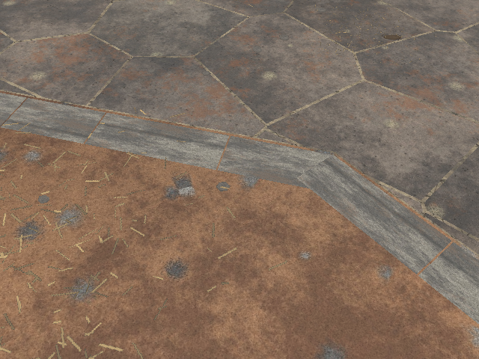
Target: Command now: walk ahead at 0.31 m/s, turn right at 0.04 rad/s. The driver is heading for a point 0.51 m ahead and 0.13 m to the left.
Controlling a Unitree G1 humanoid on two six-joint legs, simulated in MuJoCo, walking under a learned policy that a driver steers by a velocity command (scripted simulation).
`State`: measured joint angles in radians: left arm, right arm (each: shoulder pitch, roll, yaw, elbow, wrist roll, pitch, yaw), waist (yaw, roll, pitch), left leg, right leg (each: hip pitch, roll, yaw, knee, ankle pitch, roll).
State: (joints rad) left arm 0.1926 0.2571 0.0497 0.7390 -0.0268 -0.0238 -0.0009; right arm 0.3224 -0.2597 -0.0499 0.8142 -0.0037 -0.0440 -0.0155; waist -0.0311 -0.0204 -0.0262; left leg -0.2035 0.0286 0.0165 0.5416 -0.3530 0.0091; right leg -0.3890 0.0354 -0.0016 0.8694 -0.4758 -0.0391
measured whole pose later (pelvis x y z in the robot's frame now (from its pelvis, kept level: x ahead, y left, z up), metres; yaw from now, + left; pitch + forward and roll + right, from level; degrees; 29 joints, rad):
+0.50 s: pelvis +0.19 -0.07 +0.01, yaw +6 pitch +1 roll -1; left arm 0.34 0.24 0.06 0.82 0.01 -0.11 -0.01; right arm 0.23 -0.31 -0.07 0.75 0.03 -0.05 0.00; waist 0.04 0.05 0.00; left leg -0.67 0.08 -0.09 1.09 -0.14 0.02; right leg -0.08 0.03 -0.15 0.29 -0.23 -0.05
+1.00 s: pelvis +0.44 +0.01 +0.01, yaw +18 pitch +2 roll +0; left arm 0.15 0.31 0.05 0.74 0.00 -0.05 0.03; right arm 0.19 -0.27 -0.05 0.69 -0.01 -0.06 0.03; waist -0.01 -0.03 0.09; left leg -0.30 -0.10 0.03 0.40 -0.12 0.11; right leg -0.58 -0.10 0.06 1.11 -0.37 0.06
